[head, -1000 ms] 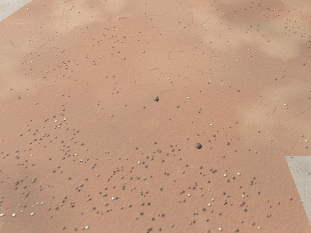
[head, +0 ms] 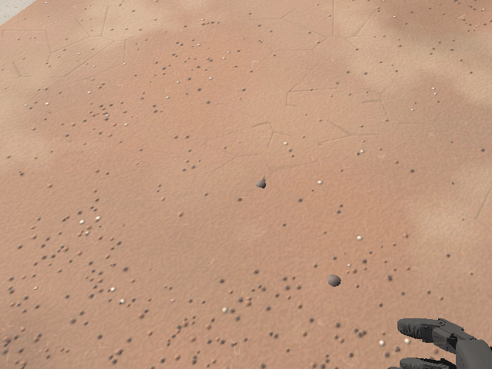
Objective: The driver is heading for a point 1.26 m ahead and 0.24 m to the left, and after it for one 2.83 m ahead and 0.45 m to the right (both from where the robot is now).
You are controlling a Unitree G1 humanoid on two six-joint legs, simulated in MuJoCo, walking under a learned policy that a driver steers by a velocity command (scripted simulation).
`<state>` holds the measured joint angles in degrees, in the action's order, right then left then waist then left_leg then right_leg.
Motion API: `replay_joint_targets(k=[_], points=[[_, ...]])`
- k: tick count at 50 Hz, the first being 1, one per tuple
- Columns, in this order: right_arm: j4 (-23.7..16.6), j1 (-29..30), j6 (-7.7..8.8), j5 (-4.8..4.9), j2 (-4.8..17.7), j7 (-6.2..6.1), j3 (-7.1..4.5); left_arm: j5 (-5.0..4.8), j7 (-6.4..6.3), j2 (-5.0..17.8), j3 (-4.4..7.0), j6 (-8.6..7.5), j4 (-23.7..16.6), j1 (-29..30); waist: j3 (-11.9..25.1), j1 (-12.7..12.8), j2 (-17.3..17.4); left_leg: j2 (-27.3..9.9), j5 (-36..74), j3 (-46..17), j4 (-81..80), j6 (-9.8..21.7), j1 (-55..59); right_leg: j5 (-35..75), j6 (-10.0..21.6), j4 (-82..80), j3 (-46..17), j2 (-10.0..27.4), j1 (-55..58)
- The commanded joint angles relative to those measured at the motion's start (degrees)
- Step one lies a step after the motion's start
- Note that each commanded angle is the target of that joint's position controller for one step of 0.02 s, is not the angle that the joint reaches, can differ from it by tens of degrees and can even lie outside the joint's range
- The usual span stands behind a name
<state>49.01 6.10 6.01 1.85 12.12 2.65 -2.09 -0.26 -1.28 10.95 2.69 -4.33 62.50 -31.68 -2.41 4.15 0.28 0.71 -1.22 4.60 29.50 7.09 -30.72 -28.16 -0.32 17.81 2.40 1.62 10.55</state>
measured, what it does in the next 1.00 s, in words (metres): walks ahead: right foot, then left foot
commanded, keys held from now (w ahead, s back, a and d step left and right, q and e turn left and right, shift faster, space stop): w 0.12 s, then no key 0.72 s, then w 0.16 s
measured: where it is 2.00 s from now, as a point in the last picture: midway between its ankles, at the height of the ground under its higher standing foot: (284, 225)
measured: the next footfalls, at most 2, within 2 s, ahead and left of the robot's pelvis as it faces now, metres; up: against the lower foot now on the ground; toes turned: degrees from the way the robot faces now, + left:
right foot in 0.46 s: +0.42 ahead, -0.12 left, +0.00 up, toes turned -2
left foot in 0.72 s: +0.31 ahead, +0.12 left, +0.00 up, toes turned +2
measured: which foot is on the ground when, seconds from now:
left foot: down 0.00-0.46, up 0.48-0.70, down 0.72-1.00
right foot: down 0.00-0.02, up 0.04-0.44, down 0.46-1.00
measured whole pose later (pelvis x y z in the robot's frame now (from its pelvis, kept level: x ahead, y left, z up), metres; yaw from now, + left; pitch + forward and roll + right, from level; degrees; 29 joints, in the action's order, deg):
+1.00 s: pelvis +0.32 -0.01 +0.02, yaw +1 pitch +0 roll +0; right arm 62.7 -18.5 2.6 1.1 12.1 -2.1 -2.9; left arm -0.9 -0.9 12.7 3.5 -2.4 58.7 -12.6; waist 0.6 -1.2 0.2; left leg -1.8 -21.6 0.4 31.1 -0.5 -9.8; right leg -20.6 3.8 38.6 2.6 -0.5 -20.6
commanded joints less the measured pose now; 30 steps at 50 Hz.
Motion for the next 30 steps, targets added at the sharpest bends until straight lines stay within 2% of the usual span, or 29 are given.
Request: replay_joint_targets(k=[1, 2, 3, 4, 5, 6, 7, 8, 10, 12, 13, 15, 18, 20, 21, 22, 23, 24, 25, 26, 27, 28, 29, 30], points=[[5.14, -31.38, -0.6, -1.88, 17.7, -1.44, -5.84, 0.42, 0.83, 1.94, -0.42, -1.01, -5.04, -2.43, 23.37, -12.76, 5.96, -19.41, -14.05, -32.43, -0.56, 13.65, 57.75, 28.08, 0.85, 50.73, -1.21, -0.75, -39.84], [5.92, -31.31, -0.75, -2.05, 14.54, -1.27, -4.54, -0.99, 1.5, 1.03, -0.93, -3.02, -4.06, -2.67, 28.53, -12.33, 12.01, -24.36, -19.61, -51.29, -12.29, 16.2, 58.62, -2.54, 1.56, 62.91, -10.83, -5.27, -47.19], [5.33, -24.74, -0.48, -1.17, 10.81, -1.08, -3.5, -2.68, 1.6, 5.85, 0.52, -3.95, -6.26, 3.62, 17.59, -11.04, 9.86, -21.32, -20.35, -42.53, -13.75, 12.31, 50.39, -0.34, 2.85, 66.14, -10.85, -1.16, -53.36], [3.96, -18.87, -0.1, -0.83, 7.99, -0.95, -2.64, -2.95, 1.2, 7.58, 0.82, -4.31, -7.87, 8.8, 10.55, -9.2, 4.48, -19.32, -14.96, -32.55, -14.9, 9.78, 39.29, 5.14, 3.6, 63.96, -8.68, 2.22, -52.75], [3.53, -15.05, 0.42, -1.41, 6.35, -0.52, -2.08, -2.21, 0.47, 7.9, 1.41, -4.08, -8.29, 11.09, 6.96, -6.77, -0.29, -17.23, -9.19, -26.33, -16.6, 8.05, 29.55, 9.31, 3.81, 60.2, -7.47, 4.66, -49.36], [3.71, -13.42, 0.82, -2.12, 4.83, -0.19, -1.53, -1.35, -0.04, 7.33, 1.99, -3.2, -8.28, 10.38, 5.05, -4.29, -0.21, -14.85, -5.99, -21.44, -18.42, 6.87, 22.88, 11.78, 4.09, 57.37, -7.51, 6.56, -45.32], [4.33, -13.25, 0.94, -2.46, 4.8, -0.05, -1.41, -1.2, -0.3, 5.55, 1.9, -2.24, -8.06, 8.51, 4.14, -2.81, 2.09, -14.12, -0.68, -18.71, -19.53, 7.28, 18.4, 11.85, 3.83, 55.96, -7.42, 7.02, -41.94], [5.01, -13.94, 1.09, -2.37, 5.01, -0.15, -1.33, -1.16, -0.57, 4.27, 1.8, -1.53, -7.93, 7.45, 2.97, -1.97, 2.55, -13.53, 6.97, -15.74, -20.01, 7.64, 15.65, 10.86, 3.31, 54.11, -6.88, 7.1, -40.5], [6.31, -15.39, 1.34, -2.75, 6.24, -0.86, -1.21, -0.76, -0.91, 4.51, 2.04, -0.87, -9.26, 9.5, 1.22, -0.95, 2.9, -12.34, 21.01, -10.33, -19.82, 7.57, 12.88, 13.0, 1.82, 48.46, -5.56, 6.61, -41.17], [6.85, -16.75, 0.94, -2.94, 7.6, -1.9, -1.21, 0.12, -0.83, 4.95, 2.04, -0.78, -11.14, 14.05, 1.43, -1.37, 2.87, -11.14, 28.07, -6.89, -18.88, 6.84, 13.57, 19.16, 0.5, 39.34, -4.3, 6.19, -42.68], [6.85, -17.03, 0.53, -2.8, 7.92, -2.31, -1.18, 0.38, -0.59, 4.25, 1.68, -0.78, -11.66, 15.93, 2.14, -1.77, 2.94, -9.84, 28.41, -4.98, -18.3, 5.94, 13.66, 23.04, 0.37, 33.41, -3.53, 5.65, -40.95], [7.34, -19.34, -0.04, -2.47, 9.02, -2.8, -1.24, 0.26, -0.08, 3.48, 1.05, -0.72, -12.67, 20.92, 3.34, -3.9, 3.17, -8.72, 27.05, -3.39, -17.51, 4.69, 15.17, 29.62, 0.33, 24.31, -2.08, 3.64, -37.65], [8.58, -21.7, -0.94, -1.86, 9.85, -3.1, -1.32, -0.05, 0.44, 5.14, 1.02, -0.26, -13.61, 24.87, 4.23, -5.46, 3.6, -10.62, 22.76, -5.2, -15.29, 4.31, 20.44, 31.61, 0.41, 17.52, -2.82, 2.2, -36.04], [9.13, -21.55, -1.54, -1.34, 9.67, -3.25, -1.35, 0.33, 0.75, 6.62, 1.32, -0.33, -14.26, 26.01, 4.21, -5.11, 3.88, -11.92, 21.06, -7.06, -11.58, 3.41, 23.46, 28.61, 1.59, 14.12, -3.32, 1.56, -35.25], [9.18, -20.76, -1.84, -0.96, 9.56, -3.38, -1.36, 0.65, 0.86, 7.22, 1.61, -0.51, -13.78, 24.47, 4.72, -3.75, 3.38, -11.6, 18.91, -7.48, -8.73, 2.31, 24.22, 29.64, 2.4, 10.61, -3.08, 1.02, -32.61], [9.31, -21.15, -2.04, -0.86, 8.92, -3.48, -1.21, 1.04, 0.77, 8.53, 2.19, -0.72, -12.55, 21.74, 5.77, -2.66, 2.1, -9.55, 16.41, -7.34, -4.73, 0.6, 24.44, 34.36, 3.4, 6.44, -2.6, 0.31, -27.92], [9.41, -23.87, -1.84, -1.82, 8.05, -3.56, -0.95, 1.55, 0.39, 12.37, 3.18, -0.93, -11.81, 18.56, 8.75, -2.85, -1.55, -5.87, 11.1, -5.45, 1.79, -2.1, 21.76, 56.53, 5.21, 7.2, -6.44, 4.69, -19.7], [10.92, -31.84, -1.33, -2.81, 3.46, -3.32, 0.25, 2.08, 0.19, 14.16, 3.16, -0.57, -11.37, 16.2, 15.31, -6.14, -9.76, -1.4, -10.7, -3.33, 11.84, -5.27, 11.16, 74.12, 12.57, 12.01, -15.05, 14.12, -4.53], [11.83, -32.49, -1.81, -2.21, 2.26, -3.34, 0.93, 1.67, 0.52, 9.15, 2.01, 0.09, -10.24, 13.55, 19.92, -3.71, -14.33, 0.21, -31.65, -4.37, 20.63, -7.55, 7.93, 71.15, 18.58, 9.67, -22.31, 19.61, -2.59], [10.91, -28.41, -2.84, -1.2, 5.78, -3.36, 0.05, 1.12, 0.99, 6.53, 1.03, 0.3, -10.31, 14.61, 17.89, -3.27, -11.65, -0.74, -39.66, -6.68, 25.43, -8.28, 5.37, 58.74, 18.11, 6.96, -23.63, 18.52, -6.2], [10.09, -25.22, -3.95, -0.8, 6.94, -3.73, -0.4, 0.97, 1.12, 7.37, 0.99, 0.46, -10.73, 17.65, 14.79, -3.74, -8.69, -2.06, -38.48, -7.61, 27.89, -8.55, 3.32, 46.83, 16.13, 4.84, -22.86, 17.04, -10.43], [9.92, -23.23, -5.08, -0.94, 7.07, -4.27, -0.74, 1.05, 0.95, 8.1, 0.98, 0.63, -11.6, 21.14, 12.03, -4.45, -6.24, -3.21, -35.72, -7.71, 27.43, -8.94, 3.24, 37.73, 14.77, 2.49, -21.76, 16.1, -15.73], [9.9, -22.54, -6.08, -1.22, 6.84, -4.74, -0.93, 1.19, 0.65, 8.71, 1.05, 0.87, -12.47, 24.96, 9.75, -5.73, -5.61, -4.33, -32.56, -7.83, 24.67, -9.28, 5.69, 30.64, 13.25, 0.04, -19.94, 14.81, -21.69], [10.09, -22.65, -6.71, -1.3, 5.93, -5.1, -0.86, 1.57, 0.43, 9.04, 1.13, 1.24, -12.88, 27.47, 8.37, -6.75, -6.83, -4.43, -29.94, -7.07, 20.56, -9.42, 9.02, 25.53, 11.92, -1.62, -17.81, 13.04, -26.45]])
